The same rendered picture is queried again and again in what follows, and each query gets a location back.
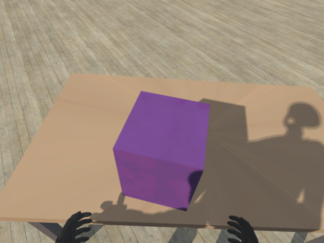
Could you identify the carton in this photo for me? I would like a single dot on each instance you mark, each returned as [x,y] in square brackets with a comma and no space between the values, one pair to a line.
[160,152]

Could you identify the right robot hand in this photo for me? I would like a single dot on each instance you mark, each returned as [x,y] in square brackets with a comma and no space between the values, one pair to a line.
[247,234]

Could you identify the table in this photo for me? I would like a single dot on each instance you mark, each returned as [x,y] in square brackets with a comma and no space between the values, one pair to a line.
[264,158]

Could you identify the left robot hand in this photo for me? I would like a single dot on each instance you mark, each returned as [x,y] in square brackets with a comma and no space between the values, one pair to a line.
[70,231]

